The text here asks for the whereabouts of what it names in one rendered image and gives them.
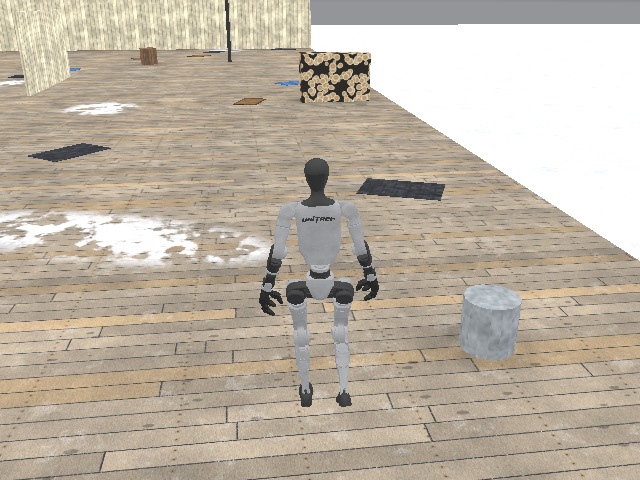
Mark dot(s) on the robot left forearm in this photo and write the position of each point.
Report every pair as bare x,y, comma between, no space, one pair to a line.
271,272

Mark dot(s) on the robot left upper arm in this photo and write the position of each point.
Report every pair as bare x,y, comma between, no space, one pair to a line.
286,213

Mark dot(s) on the robot head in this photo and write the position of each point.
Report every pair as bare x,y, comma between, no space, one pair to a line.
316,172

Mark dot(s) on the robot right forearm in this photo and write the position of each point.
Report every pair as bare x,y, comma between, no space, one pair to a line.
367,265

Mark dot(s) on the robot right hand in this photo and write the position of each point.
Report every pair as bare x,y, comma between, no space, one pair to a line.
367,285

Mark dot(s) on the robot right upper arm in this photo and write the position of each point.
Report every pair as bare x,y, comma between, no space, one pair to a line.
350,211

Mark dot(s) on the robot left hand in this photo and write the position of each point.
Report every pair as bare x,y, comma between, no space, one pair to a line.
264,300

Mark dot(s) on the left robot shin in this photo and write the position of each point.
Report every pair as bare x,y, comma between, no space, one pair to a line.
303,363

